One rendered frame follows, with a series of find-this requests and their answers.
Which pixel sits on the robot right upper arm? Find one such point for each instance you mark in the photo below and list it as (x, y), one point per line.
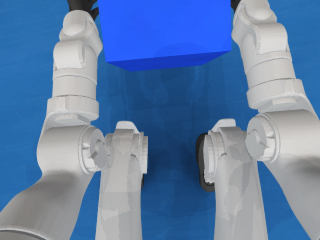
(288, 143)

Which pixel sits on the left robot foot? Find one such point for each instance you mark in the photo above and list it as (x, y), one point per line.
(142, 181)

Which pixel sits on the robot left forearm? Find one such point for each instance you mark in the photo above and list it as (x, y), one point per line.
(75, 63)

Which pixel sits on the robot right forearm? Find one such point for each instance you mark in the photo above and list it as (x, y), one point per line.
(267, 60)

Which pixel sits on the robot left shin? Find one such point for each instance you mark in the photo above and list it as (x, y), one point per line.
(120, 125)

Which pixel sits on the robot right hand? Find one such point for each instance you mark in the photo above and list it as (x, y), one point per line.
(234, 4)

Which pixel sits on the carton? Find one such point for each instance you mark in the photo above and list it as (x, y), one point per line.
(141, 35)

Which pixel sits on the robot left hand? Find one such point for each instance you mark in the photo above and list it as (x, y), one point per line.
(84, 5)

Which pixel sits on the robot left upper arm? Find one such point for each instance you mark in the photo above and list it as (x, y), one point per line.
(68, 157)

